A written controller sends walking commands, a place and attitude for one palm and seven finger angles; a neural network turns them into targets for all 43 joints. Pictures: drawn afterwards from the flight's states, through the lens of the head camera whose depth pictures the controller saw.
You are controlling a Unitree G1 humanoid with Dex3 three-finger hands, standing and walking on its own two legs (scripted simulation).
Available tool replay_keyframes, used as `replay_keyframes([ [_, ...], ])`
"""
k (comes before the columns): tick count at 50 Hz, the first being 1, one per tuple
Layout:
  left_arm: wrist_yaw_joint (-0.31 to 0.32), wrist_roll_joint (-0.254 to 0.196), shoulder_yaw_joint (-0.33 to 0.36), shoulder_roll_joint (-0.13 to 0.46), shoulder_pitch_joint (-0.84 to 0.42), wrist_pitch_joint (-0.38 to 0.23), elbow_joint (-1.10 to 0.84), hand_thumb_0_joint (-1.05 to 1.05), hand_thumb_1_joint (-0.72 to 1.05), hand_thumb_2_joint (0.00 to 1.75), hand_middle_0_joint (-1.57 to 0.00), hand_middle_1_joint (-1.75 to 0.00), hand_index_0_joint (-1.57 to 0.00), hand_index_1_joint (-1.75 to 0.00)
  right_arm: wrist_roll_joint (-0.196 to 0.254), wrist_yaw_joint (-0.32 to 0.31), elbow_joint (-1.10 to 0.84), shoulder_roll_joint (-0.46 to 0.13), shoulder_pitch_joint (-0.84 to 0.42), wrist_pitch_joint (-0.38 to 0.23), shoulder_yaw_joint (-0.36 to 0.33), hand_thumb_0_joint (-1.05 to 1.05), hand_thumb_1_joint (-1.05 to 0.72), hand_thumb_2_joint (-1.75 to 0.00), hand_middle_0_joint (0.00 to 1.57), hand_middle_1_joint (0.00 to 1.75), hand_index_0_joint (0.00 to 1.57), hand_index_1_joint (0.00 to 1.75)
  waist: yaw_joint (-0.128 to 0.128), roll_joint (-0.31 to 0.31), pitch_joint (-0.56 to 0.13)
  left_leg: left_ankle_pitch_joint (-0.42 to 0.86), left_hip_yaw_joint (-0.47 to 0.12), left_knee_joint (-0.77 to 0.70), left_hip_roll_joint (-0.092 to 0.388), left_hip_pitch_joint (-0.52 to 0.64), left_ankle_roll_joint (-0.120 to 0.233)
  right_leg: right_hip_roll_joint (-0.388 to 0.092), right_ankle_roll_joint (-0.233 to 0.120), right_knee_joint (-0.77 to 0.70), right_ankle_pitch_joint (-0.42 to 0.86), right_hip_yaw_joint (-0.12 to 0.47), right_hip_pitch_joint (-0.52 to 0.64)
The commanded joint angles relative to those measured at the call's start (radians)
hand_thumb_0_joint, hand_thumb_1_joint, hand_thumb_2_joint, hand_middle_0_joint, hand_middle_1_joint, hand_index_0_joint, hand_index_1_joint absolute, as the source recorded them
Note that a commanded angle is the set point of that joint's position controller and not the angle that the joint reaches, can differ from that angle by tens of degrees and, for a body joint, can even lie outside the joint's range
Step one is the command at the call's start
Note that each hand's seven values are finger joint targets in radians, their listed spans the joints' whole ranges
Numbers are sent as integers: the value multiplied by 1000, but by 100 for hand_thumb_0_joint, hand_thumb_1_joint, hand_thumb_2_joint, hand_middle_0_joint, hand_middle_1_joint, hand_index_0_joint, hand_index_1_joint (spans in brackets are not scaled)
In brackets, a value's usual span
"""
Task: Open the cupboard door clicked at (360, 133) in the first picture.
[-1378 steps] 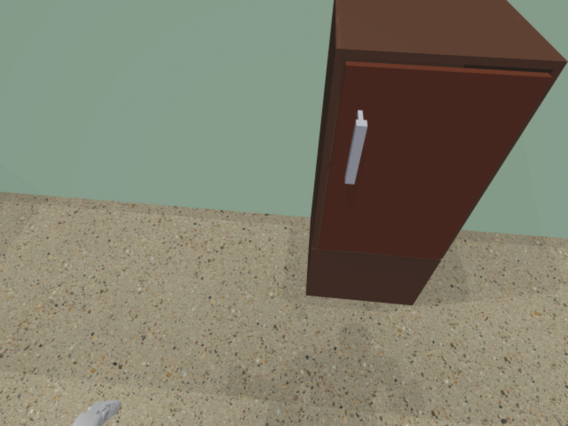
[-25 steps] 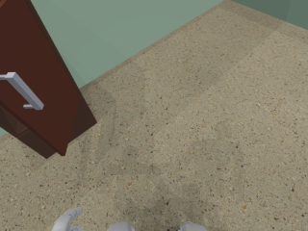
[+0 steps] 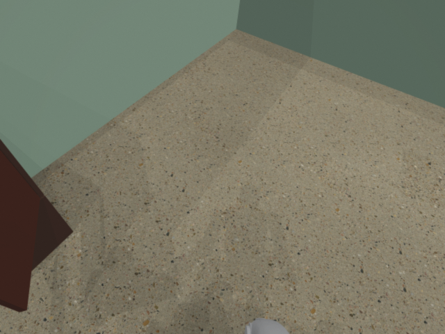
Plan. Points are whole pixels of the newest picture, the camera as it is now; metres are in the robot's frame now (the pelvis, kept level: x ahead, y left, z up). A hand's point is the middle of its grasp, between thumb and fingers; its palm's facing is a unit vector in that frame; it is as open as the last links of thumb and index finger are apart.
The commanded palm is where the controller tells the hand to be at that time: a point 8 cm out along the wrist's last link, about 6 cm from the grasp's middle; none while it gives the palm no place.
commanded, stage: walk to a spot facing it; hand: left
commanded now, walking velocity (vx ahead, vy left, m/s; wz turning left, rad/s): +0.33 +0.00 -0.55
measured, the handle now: out of the picture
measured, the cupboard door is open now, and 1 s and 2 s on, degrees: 48 48 48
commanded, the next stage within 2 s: turn to face it in 1.46 s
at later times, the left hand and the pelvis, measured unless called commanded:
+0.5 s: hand (193, 246) +0.33 +0.08 -0.17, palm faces -0.23 -0.95 -0.21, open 7.2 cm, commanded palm none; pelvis +0.19 -0.08 -0.01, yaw -15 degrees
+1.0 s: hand (205, 231) +0.38 +0.05 -0.19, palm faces -0.22 -0.97 -0.12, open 7.4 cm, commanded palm none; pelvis +0.44 -0.11 -0.02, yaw -19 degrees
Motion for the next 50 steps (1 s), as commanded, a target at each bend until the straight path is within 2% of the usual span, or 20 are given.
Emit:
replay_keyframes([
  [1, -6, -7, -12, -15, -86, -27, -96, 0, 90, 90, -20, -30, -20, -30, 9, -21, 21, -129, 171, -29, -22, 0, -90, -90, 20, 30, 20, 30, -29, 196, -18, 641, -61, -149, 223, 236, -35, -32, 4, 132, 93, -27, -249],
  [8, -13, -11, -39, -48, -282, -24, -127, 0, 90, 90, -20, -30, -20, -30, 0, -22, 90, -98, 275, -21, -11, 0, -90, -90, 20, 30, 20, 30, -74, 199, 80, 644, 39, -196, 229, 223, 15, -35, -13, -239, 171, -129, -191],
  [11, -6, -15, -40, -39, -287, -29, -121, 0, 90, 90, -20, -30, -20, -30, -1, -24, 114, -118, 289, -16, -15, 0, -90, -90, 20, 30, 20, 30, -62, 197, 64, 871, 73, -135, 258, 241, 31, 4, -55, -395, 105, -168, -48],
  [13, 6, -15, -32, -13, -192, -34, -92, 0, 90, 90, -20, -30, -20, -30, 2, -24, 121, -144, 267, -13, -21, 0, -90, -90, 20, 30, 20, 30, -13, 214, -6, 1119, 83, -14, 282, 261, 27, 45, -92, -443, 46, -182, 103],
  [15, 18, -13, -12, 31, 38, -49, -26, 0, 90, 90, -20, -30, -20, -30, 14, -20, 102, -170, 188, -13, -29, 0, -90, -90, 20, 30, 20, 30, 102, 186, -119, 1097, 112, 246, 253, 161, 6, 69, -124, -550, 84, -177, 434],
  [16, 28, -9, 8, 95, 189, -59, 23, 0, 90, 90, -20, -30, -20, -30, 31, -6, 90, -155, 152, -16, -27, 0, -90, -90, 20, 30, 20, 30, 174, 101, -202, 814, 135, 476, 204, -77, -20, -38, -170, -595, 151, -57, 749],
  [17, 47, -14, 35, 199, 308, -65, 46, 0, 90, 90, -20, -30, -20, -30, 49, -5, 56, -81, 167, -17, -20, 0, -90, -90, 20, 30, 20, 30, 194, -147, -321, -222, 116, 864, 5, -421, -76, -371, -313, -681, 269, 494, 1004],
  [18, 60, -36, 38, 238, 258, -57, 35, 0, 90, 90, -20, -30, -20, -30, 41, -6, 34, -95, 88, -11, -31, 0, -90, -90, 20, 30, 20, 30, 166, -131, -259, -306, -67, 1041, 3, -541, -55, -437, -345, -811, 263, 622, 915],
  [19, 65, -43, 29, 197, 170, -53, 22, 0, 90, 90, -20, -30, -20, -30, 34, 0, 26, -89, 30, -11, -43, 0, -90, -90, 20, 30, 20, 30, 120, -21, -47, -170, -117, 1018, 63, -588, -45, -411, -315, -859, 242, 466, 732],
  [22, 69, -33, -17, 52, 7, -79, -10, 0, 90, 90, -20, -30, -20, -30, 13, 5, 88, -38, 82, 23, -42, 0, -90, -90, 20, 30, 20, 30, -21, -2, 32, 12, -134, 836, 114, -377, -61, -251, -144, -935, 217, 223, 328],
  [24, 64, -28, -24, 37, 27, -97, 3, 0, 90, 90, -20, -30, -20, -30, 9, 12, 113, -14, 128, 39, -39, 0, -90, -90, 20, 30, 20, 30, -55, -6, 25, 50, -112, 746, 103, -343, -70, -197, -143, -948, 302, 138, 286],
  [30, 65, -34, -26, 2, 168, -122, 66, 0, 90, 90, -20, -30, -20, -30, 15, 22, 69, -26, -48, 40, -48, 0, -90, -90, 20, 30, 20, 30, -13, -49, 8, 162, -99, 587, 81, -498, -81, -153, -73, -930, 589, 112, 485],
  [39, 93, -23, -45, 9, 335, -122, 145, 0, 90, 90, -20, -30, -20, -30, 22, 43, -9, -38, -360, 21, -38, 0, -90, -90, 20, 30, 20, 30, 52, -42, 71, 114, -35, 351, 12, -556, -46, -201, -98, -875, 906, 148, 705],
  [43, 97, -22, -37, 53, 310, -128, 159, 0, 90, 90, -20, -30, -20, -30, 20, 28, 41, -51, -231, 3, -41, 0, -90, -90, 20, 30, 20, 30, -33, -55, -18, 53, 60, 165, -113, -250, 13, -180, -85, -677, 1288, 88, 699],
  [44, 95, -26, -34, 60, 283, -130, 158, 0, 90, 90, -20, -30, -20, -30, 17, 17, 83, -75, -99, -2, -48, 0, -90, -90, 20, 30, 20, 30, -97, -62, -66, 124, 50, 104, -119, -61, 39, -161, -64, -545, 1263, 60, 609],
  [45, 90, -33, -34, 48, 258, -132, 146, 0, 90, 90, -20, -30, -20, -30, 9, 7, 128, -124, 60, -5, -64, 0, -90, -90, 20, 30, 20, 30, -169, -29, -145, 222, -53, 85, -25, 244, 90, -136, -40, -334, 1053, 53, 384],
  [46, 79, -50, -41, -11, 286, -135, 124, 0, 90, 90, -20, -30, -20, -30, -12, -3, 153, -225, 199, -11, -91, 0, -90, -90, 20, 30, 20, 30, -194, 185, -290, 341, -482, 72, 302, 498, 240, -9, -6, 67, 408, -18, 96],
  [47, 77, -50, -52, -17, 259, -139, 91, 0, 90, 90, -20, -30, -20, -30, 9, -4, 146, -244, 227, -1, -87, 0, -90, -90, 20, 30, 20, 30, -156, 218, -324, 446, -690, -61, 443, 491, 318, 42, -35, 294, -168, 27, -4],
  [48, 84, -36, -38, -1, 181, -126, 82, 0, 90, 90, -20, -30, -20, -30, 15, -3, 139, -215, 145, 1, -81, 0, -90, -90, 20, 30, 20, 30, -124, 98, -152, 333, -628, -125, 434, 323, 315, -16, -41, 343, -157, 66, -75],
  [50, 63, -12, -30, -43, 142, -99, 83, 0, 90, 90, -20, -30, -20, -30, 13, -10, 116, -90, 30, -20, -47, 0, -90, -90, 20, 30, 20, 30, -42, 87, 47, 244, -416, -211, 313, 31, 180, -72, -14, 285, -1, 58, -75],
])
